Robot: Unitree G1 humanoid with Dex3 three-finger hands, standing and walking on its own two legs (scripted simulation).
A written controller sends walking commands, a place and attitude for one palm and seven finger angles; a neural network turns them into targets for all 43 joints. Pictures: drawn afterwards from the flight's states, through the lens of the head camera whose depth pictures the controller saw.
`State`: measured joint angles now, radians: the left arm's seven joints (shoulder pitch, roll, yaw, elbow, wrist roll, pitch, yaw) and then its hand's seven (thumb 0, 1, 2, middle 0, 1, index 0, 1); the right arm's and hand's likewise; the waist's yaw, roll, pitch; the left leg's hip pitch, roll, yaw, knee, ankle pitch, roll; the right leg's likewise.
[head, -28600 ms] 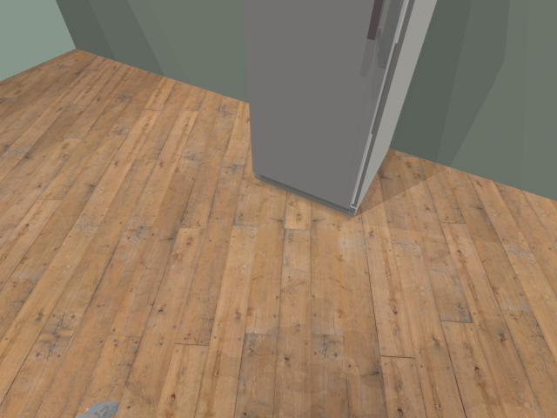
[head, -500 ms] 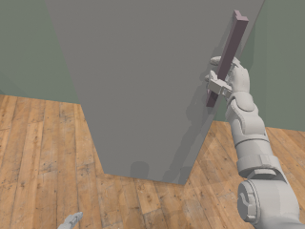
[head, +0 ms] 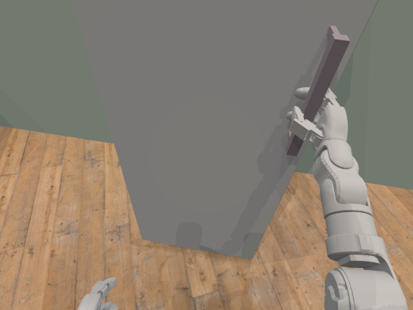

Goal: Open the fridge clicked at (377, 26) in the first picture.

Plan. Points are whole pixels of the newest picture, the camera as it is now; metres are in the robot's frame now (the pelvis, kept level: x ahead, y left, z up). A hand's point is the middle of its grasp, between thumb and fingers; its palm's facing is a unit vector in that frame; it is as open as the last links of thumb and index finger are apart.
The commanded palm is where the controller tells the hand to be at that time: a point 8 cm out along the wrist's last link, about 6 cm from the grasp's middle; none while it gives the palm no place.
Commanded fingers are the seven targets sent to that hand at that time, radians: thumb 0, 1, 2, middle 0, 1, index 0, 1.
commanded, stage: grip the handle and tug to test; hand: right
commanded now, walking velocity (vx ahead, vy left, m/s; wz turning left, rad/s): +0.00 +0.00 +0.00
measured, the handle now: (309, 98) +0.47 -0.16 +0.21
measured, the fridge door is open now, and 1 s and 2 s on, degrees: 0 10 36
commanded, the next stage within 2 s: pull the door a little, standing still in 0.08 s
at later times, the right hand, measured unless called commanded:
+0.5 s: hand (297, 125) +0.41 -0.13 +0.19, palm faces +0.10 +0.99 +0.00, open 6.0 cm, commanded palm +0.34 -0.18 +0.19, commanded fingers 0.00 -0.90 -0.90 0.45 1.40 0.45 1.40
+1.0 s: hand (295, 154) +0.34 -0.12 +0.18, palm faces +0.13 +0.96 -0.27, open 6.8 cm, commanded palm +0.30 -0.17 +0.18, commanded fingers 0.00 -0.90 -0.90 0.45 1.40 0.45 1.40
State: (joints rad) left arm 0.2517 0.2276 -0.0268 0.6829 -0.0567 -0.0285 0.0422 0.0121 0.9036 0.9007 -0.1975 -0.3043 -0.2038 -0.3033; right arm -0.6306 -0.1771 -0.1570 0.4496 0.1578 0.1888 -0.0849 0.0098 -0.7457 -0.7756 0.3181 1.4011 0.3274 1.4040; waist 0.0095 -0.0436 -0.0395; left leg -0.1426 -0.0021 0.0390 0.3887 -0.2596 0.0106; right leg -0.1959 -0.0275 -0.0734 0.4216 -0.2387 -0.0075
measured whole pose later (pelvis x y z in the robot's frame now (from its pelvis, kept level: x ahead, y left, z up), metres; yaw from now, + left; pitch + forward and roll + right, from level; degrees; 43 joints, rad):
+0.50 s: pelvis +0.04 +0.01 +0.00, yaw +0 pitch +2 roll +0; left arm 0.16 0.23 -0.05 0.60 -0.04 0.06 0.04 0.01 0.90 0.90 -0.20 -0.30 -0.20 -0.30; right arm -0.38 -0.17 -0.17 0.05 0.18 0.38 -0.05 0.01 -0.74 -0.77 0.29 1.38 0.29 1.37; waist -0.01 -0.05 -0.07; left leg -0.09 0.00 0.03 0.36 -0.29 0.02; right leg -0.13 -0.02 -0.07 0.39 -0.25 0.00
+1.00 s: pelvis +0.11 +0.03 +0.02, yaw +5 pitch +3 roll -1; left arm 0.17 0.22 -0.03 0.49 0.02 0.04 0.02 0.01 0.90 0.90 -0.20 -0.30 -0.20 -0.30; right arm 0.47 -0.23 -0.12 -0.63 0.10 0.03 -0.08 -0.06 -0.57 -0.76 0.40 1.38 0.28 1.36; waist -0.03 -0.06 -0.01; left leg -0.24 -0.03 0.04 0.63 -0.30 -0.02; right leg -0.09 -0.03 -0.03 0.47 -0.13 0.00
